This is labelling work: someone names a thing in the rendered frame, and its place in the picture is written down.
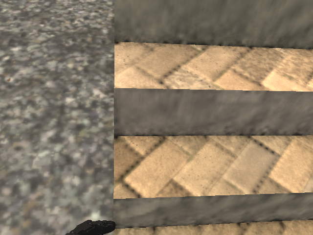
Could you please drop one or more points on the left robot hand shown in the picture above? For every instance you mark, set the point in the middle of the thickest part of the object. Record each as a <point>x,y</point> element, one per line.
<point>89,227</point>

